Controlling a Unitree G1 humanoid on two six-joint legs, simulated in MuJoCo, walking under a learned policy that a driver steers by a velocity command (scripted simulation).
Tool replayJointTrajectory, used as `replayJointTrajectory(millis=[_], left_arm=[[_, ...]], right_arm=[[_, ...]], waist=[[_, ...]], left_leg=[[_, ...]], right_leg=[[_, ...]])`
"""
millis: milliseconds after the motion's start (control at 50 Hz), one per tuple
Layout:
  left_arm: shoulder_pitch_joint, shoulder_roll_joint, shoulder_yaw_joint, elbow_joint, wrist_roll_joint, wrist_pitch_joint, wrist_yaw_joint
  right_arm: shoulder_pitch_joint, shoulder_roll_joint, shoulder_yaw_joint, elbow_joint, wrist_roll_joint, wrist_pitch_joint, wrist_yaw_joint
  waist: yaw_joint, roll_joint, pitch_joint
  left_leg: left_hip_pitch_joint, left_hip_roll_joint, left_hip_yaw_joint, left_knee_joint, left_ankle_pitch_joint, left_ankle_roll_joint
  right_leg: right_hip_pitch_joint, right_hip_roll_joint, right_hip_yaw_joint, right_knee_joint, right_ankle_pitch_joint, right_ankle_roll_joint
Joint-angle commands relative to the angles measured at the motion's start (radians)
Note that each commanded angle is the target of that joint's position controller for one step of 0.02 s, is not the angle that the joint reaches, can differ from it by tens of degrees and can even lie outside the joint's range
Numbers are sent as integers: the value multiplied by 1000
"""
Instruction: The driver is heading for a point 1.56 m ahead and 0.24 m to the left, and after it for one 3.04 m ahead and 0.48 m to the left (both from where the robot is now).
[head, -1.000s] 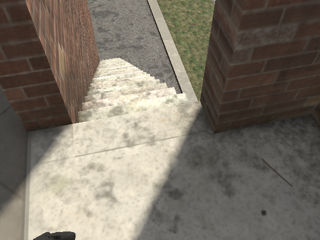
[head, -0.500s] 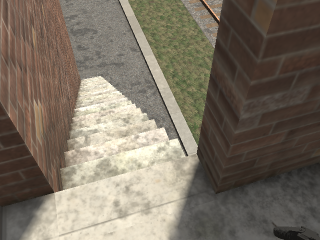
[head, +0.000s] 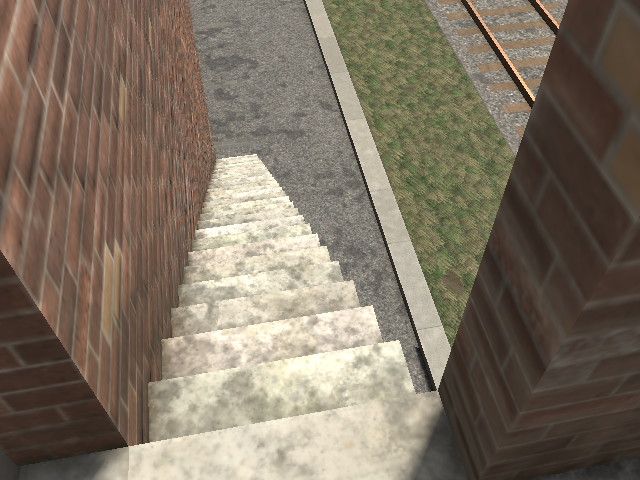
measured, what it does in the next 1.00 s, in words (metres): steps on the spot, turning left: left foot, then right foot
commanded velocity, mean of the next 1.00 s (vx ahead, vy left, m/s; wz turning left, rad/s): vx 0.02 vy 0.00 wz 0.28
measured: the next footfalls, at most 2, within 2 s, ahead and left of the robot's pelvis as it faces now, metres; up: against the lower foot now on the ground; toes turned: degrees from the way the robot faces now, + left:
left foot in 0.38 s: +0.00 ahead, +0.13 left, +0.00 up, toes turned +17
right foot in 0.82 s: +0.11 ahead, -0.06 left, +0.00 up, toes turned +14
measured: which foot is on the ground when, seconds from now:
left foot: down 0.00-0.00, up 0.02-0.36, down 0.38-1.00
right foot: down 0.00-0.40, up 0.42-0.80, down 0.82-0.96, up 0.98-1.00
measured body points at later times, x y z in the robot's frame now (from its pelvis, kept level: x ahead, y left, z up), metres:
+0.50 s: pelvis +0.00 +0.05 +0.01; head +0.02 +0.06 +0.46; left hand +0.06 +0.36 -0.09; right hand +0.21 -0.18 -0.08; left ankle -0.04 +0.12 -0.74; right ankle +0.04 -0.10 -0.69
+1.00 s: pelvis +0.01 +0.06 -0.01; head +0.04 +0.07 +0.44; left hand +0.06 +0.34 -0.13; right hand +0.25 -0.15 -0.08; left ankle -0.04 +0.12 -0.74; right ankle +0.07 -0.07 -0.73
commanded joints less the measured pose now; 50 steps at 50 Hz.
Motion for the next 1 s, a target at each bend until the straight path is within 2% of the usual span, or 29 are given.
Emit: replayJointTrajectory(millis=[20,40,60,100,120,160,180,240,280,340,380,400,420,440,460,480,500,520,600,720,760,800,820,840,860,900,920,960,1000], left_arm=[[151,236,76,-76,9,-30,8],[199,211,80,-30,26,-44,14],[128,201,87,-36,7,-51,17],[-25,127,72,-90,-28,-47,25],[-54,129,72,-107,-18,-42,31],[-105,142,78,-135,-4,-31,37],[-82,175,94,-127,-3,-28,42],[47,239,137,-88,3,-18,42],[72,208,137,-84,11,-19,34],[-38,165,128,-100,13,-38,38],[-81,130,107,-81,32,-27,35],[-30,82,91,-57,33,-19,30],[9,9,69,-110,28,-19,34],[-22,72,79,-91,16,-36,22],[-59,125,97,-64,9,-30,24],[-47,157,111,-40,15,-25,26],[-32,148,112,-36,25,-19,22],[0,112,99,-19,31,-18,17],[83,85,90,47,12,-9,-13],[71,50,59,85,12,13,-26],[62,42,48,89,-1,12,-31],[73,39,37,105,-30,4,-38],[36,54,34,89,-45,-5,-44],[-46,97,31,60,-56,-14,-48],[-85,108,29,51,-39,-17,-57],[-66,135,47,59,-29,-19,-46],[-76,129,51,52,-18,-18,-35],[-68,91,46,54,1,-14,-22],[-49,64,39,60,7,-22,-17]], right_arm=[[72,-50,4,-92,-17,-19,-6],[67,-80,-6,-76,-33,-9,-23],[81,-102,-10,-69,-31,0,-45],[94,-133,-10,-54,-40,11,-67],[88,-108,2,-54,-46,15,-59],[83,-67,20,-60,-29,26,-38],[71,-57,31,-62,-20,32,-28],[15,-59,44,-103,-14,32,-13],[21,-68,50,-89,-9,39,-32],[46,-100,29,-73,-2,22,-43],[64,-121,-2,-76,26,6,-34],[65,-128,-12,-95,37,-3,-38],[111,-228,-32,-124,46,-23,-66],[94,-234,-36,-134,2,-53,-70],[73,-192,-34,-105,-4,-65,-75],[33,-155,-25,-102,14,-65,-72],[16,-123,-11,-99,38,-59,-74],[-4,-115,-5,-104,42,-47,-73],[-62,-102,-5,-147,14,-36,-56],[-49,-94,-6,-129,43,-42,-9],[-56,-89,1,-129,53,-35,15],[-88,-78,10,-134,70,-25,43],[-85,-70,16,-138,71,-22,48],[-1,-51,20,-133,66,-18,41],[54,-93,11,-121,57,-14,24],[-10,-162,-16,-145,31,-10,-12],[-20,-178,-26,-144,37,-13,-32],[4,-136,-21,-133,38,-13,-59],[43,-107,-18,-115,37,-10,-86]], waist=[[100,-153,-304],[92,-71,-198],[48,-68,-114],[9,-102,-87],[0,-106,-92],[-13,-69,-101],[10,-77,-104],[97,-89,-75],[109,-124,-55],[57,-143,-76],[18,-88,-66],[17,6,-82],[39,247,-162],[-6,155,-32],[-12,127,12],[11,141,15],[26,153,-13],[48,139,-2],[70,93,-22],[39,66,-41],[41,40,-51],[75,10,-61],[66,23,-84],[-12,-11,-122],[-38,-3,-113],[-15,-1,-73],[-8,24,-56],[-6,69,-5],[-13,108,29]], left_leg=[[-313,-16,-11,389,-257,-66],[-331,74,-4,581,-448,-91],[-332,117,28,666,-420,-107],[-281,143,65,696,-298,-139],[-232,138,96,734,-229,-150],[-176,131,165,607,-142,-171],[-167,135,194,513,-118,-186],[-222,183,191,310,-140,-173],[-203,199,196,219,-77,-131],[-71,170,187,75,36,-32],[87,121,216,-114,205,65],[206,166,150,-161,319,139],[355,446,-208,-175,744,362],[277,506,-305,-234,486,366],[235,439,-202,-246,332,273],[219,401,-147,-246,297,223],[193,378,-97,-244,330,195],[132,370,-77,-256,367,181],[93,341,0,-226,564,204],[160,353,-31,-73,705,196],[138,345,-38,-12,772,178],[82,296,-32,53,746,107],[72,242,-7,72,659,29],[127,180,15,46,501,-34],[168,159,39,33,435,-51],[167,202,25,15,348,26],[137,232,-1,-19,262,97],[120,338,-98,-113,167,218],[167,455,-191,-180,196,287]], right_leg=[[603,-448,445,-136,875,-494],[467,-469,398,-175,763,-431],[357,-422,305,-207,643,-359],[230,-333,156,-259,510,-273],[179,-300,95,-275,495,-258],[167,-221,-34,-285,446,-213],[205,-204,-68,-284,437,-204],[343,-296,-27,-247,364,-229],[349,-356,18,-279,227,-247],[294,-342,-2,-255,5,-176],[193,-310,-45,-181,-145,-104],[107,-234,-110,-73,-202,-43],[-80,-62,-227,231,-446,84],[-249,-12,-53,293,-478,94],[-270,-49,-3,363,-409,86],[-271,-51,-4,429,-365,88],[-247,-58,12,472,-333,84],[-201,-59,17,511,-297,78],[-147,-52,7,533,-154,107],[-128,-107,8,309,-182,162],[-62,-119,-14,216,-162,158],[66,-120,-40,63,69,127],[105,-121,-31,59,185,93],[82,-131,-1,53,290,29],[18,-129,2,60,214,-2],[-53,-103,11,58,89,0],[-57,-92,6,71,42,3],[-90,-63,-13,116,-67,13],[-145,-59,-17,180,-164,6]])
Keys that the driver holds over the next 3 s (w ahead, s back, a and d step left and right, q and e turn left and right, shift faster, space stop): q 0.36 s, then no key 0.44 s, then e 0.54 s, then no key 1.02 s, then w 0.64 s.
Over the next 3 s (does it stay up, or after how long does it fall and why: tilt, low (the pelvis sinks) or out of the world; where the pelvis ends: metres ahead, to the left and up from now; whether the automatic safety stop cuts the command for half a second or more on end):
stays up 0.25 0.03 -0.02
